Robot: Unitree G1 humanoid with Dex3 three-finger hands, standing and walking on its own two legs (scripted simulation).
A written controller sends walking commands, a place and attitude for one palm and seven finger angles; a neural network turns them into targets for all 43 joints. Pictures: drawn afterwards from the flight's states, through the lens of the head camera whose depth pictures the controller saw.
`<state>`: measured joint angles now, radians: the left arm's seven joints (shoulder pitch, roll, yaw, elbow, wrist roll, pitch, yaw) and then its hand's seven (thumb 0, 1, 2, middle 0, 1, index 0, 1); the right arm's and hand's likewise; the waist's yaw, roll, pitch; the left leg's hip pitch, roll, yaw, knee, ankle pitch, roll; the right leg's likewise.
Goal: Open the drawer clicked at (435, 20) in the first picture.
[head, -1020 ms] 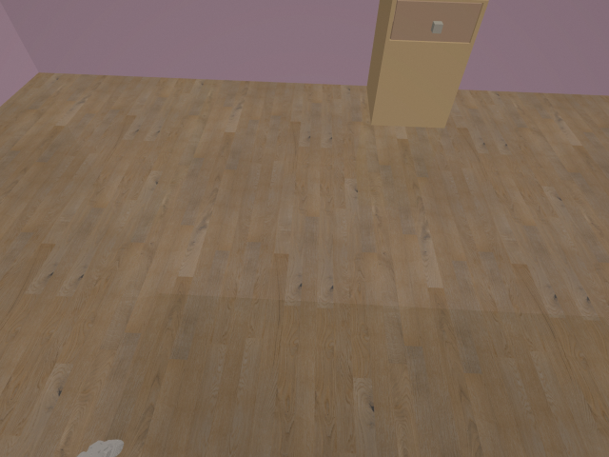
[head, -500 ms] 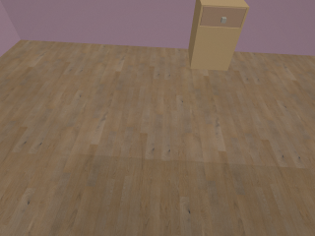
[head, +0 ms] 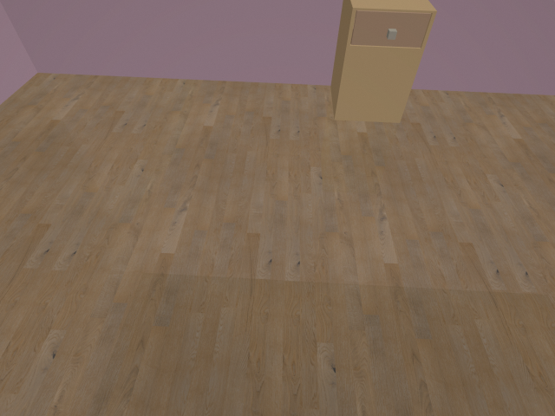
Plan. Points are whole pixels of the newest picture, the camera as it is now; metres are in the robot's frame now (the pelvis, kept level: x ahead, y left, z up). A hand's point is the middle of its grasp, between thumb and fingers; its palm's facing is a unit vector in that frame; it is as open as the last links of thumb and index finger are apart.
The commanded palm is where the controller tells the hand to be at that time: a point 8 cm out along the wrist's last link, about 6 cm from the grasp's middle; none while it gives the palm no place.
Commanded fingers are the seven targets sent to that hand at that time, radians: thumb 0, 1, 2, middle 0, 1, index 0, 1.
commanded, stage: look at it before walking up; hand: left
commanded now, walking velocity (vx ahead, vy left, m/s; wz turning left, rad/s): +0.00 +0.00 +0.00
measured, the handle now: (391, 32) +1.98 -0.51 -0.20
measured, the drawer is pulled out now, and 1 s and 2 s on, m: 0.00 0.00 0.00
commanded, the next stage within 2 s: walk to a spot facing it in 0.42 s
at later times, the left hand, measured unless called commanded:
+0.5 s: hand out of the picture +0.07 +0.24 -0.16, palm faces -0.04 -0.94 -0.33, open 7.3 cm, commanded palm none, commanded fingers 0.00 0.90 0.90 -0.20 -0.30 -0.20 -0.30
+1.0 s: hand out of the picture +0.07 +0.15 -0.18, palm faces -0.11 -0.98 -0.18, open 7.3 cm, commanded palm none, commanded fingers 0.00 0.90 0.90 -0.20 -0.30 -0.20 -0.30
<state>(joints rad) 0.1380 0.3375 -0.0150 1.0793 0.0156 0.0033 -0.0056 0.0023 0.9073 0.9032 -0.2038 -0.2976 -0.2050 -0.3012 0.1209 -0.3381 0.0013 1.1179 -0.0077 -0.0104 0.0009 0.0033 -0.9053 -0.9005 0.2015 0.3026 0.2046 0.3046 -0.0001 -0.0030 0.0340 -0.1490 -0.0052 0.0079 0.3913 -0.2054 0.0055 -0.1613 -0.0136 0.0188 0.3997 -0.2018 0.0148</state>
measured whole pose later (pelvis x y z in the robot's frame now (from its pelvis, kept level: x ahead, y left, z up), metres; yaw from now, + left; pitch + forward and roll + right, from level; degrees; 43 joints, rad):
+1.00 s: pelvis +0.09 -0.03 -0.01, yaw -11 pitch +0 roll -1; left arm 0.43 0.15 0.02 1.01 0.03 -0.03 -0.01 0.00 0.91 0.90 -0.20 -0.30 -0.20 -0.30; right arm 0.22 -0.23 -0.04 1.03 -0.02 0.01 0.00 0.01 -0.91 -0.90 0.20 0.30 0.20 0.30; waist 0.05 0.02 0.05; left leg -0.49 0.08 0.07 1.10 -0.42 -0.05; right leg -0.17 0.06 0.04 0.51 -0.35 -0.04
